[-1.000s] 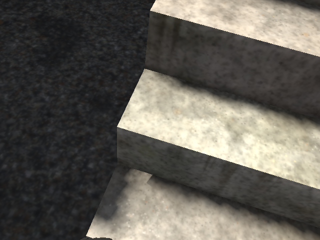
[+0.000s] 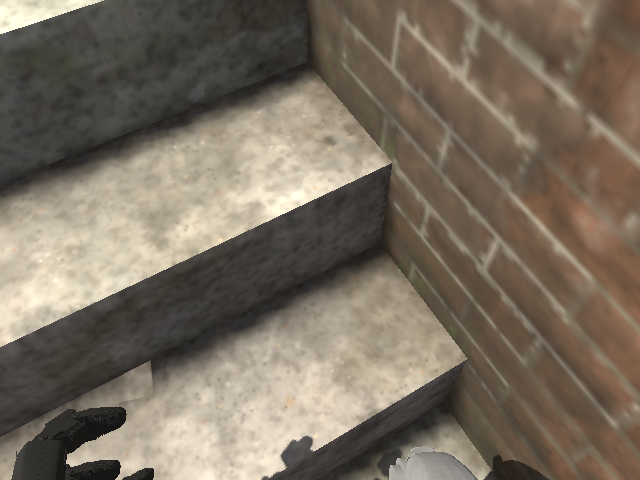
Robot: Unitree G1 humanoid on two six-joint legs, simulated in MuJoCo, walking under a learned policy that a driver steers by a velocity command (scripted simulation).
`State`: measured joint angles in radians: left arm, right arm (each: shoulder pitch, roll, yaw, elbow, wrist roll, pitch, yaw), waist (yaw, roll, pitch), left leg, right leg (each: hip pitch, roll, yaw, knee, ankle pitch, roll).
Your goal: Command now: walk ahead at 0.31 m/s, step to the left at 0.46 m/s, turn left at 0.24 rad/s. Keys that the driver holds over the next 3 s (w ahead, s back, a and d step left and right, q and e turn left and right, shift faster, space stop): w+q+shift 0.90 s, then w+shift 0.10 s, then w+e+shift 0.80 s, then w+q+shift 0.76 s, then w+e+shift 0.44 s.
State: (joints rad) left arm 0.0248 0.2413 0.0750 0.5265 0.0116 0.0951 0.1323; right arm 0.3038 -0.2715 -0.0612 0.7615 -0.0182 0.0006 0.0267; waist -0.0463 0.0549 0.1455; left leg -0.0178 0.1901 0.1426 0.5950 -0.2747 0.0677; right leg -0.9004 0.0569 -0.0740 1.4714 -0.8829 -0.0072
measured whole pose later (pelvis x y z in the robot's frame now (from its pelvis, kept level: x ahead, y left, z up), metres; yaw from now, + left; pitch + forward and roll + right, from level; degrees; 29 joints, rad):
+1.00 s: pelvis +0.30 +0.06 +0.31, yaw +48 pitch +1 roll +2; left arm 0.11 0.21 0.04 0.73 0.00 0.00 0.10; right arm 0.08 -0.31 -0.09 0.61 -0.08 0.05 0.08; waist -0.06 0.10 0.03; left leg -0.71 -0.17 -0.13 1.82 0.05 -0.04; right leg -0.63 -0.09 -0.03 1.11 -0.49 0.00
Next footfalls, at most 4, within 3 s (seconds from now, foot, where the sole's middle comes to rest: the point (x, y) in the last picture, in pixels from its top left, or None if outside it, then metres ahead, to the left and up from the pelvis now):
0.28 left None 0.12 0.19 -0.59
0.80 right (302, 363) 0.46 0.04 -0.39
1.26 left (127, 476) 0.31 0.28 -0.39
1.68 right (319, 187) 0.62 0.01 -0.18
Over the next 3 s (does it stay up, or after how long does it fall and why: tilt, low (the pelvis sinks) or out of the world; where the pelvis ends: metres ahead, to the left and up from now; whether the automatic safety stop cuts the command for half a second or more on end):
stays up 0.55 0.32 0.59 its command is cut before an obstacle from the start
